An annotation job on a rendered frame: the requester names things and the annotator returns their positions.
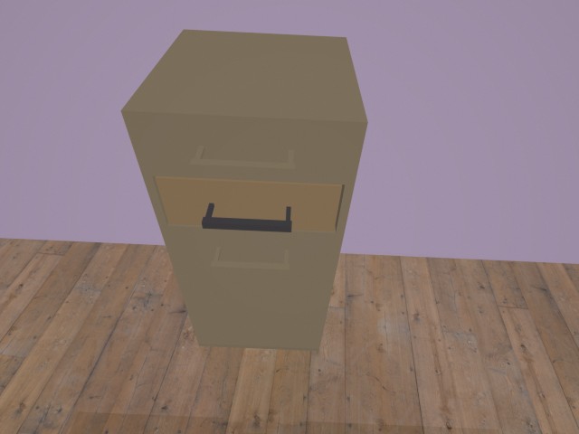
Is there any drawer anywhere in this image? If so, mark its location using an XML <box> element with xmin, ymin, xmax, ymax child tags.
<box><xmin>155</xmin><ymin>176</ymin><xmax>342</xmax><ymax>231</ymax></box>

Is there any cabinet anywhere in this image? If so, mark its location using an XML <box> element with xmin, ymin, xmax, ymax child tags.
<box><xmin>121</xmin><ymin>29</ymin><xmax>368</xmax><ymax>351</ymax></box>

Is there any handle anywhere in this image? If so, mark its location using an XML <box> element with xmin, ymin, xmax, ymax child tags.
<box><xmin>189</xmin><ymin>158</ymin><xmax>295</xmax><ymax>177</ymax></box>
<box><xmin>202</xmin><ymin>203</ymin><xmax>292</xmax><ymax>232</ymax></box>
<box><xmin>211</xmin><ymin>260</ymin><xmax>290</xmax><ymax>274</ymax></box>

